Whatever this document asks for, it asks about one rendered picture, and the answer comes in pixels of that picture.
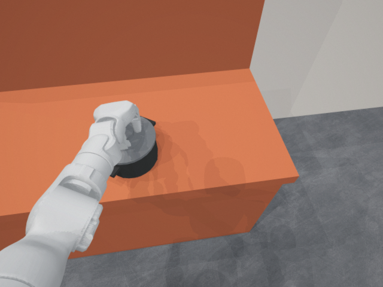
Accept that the lid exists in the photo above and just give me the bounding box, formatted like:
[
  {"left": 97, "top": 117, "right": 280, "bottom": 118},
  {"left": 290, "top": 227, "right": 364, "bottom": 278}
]
[{"left": 116, "top": 116, "right": 156, "bottom": 165}]

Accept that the robot left hand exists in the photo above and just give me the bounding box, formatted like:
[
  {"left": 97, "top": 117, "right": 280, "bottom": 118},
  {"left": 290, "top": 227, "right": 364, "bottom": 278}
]
[{"left": 93, "top": 100, "right": 141, "bottom": 150}]

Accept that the table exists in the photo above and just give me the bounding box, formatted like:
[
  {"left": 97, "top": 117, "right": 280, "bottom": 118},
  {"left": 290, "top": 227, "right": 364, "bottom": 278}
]
[{"left": 0, "top": 0, "right": 299, "bottom": 259}]

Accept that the knob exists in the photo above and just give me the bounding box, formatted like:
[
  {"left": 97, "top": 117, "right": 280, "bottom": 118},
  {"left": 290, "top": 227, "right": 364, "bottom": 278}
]
[{"left": 125, "top": 124, "right": 134, "bottom": 140}]

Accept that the robot left forearm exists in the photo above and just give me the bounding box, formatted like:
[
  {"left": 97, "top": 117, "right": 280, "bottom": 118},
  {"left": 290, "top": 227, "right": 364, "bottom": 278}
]
[{"left": 26, "top": 114, "right": 126, "bottom": 235}]

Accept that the robot left upper arm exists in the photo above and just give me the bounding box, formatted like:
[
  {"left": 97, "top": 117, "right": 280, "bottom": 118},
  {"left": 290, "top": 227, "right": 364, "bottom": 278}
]
[{"left": 0, "top": 185, "right": 103, "bottom": 287}]

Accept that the pot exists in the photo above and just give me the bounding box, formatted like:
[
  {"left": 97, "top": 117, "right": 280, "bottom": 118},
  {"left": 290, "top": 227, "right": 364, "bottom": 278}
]
[{"left": 110, "top": 117, "right": 158, "bottom": 178}]

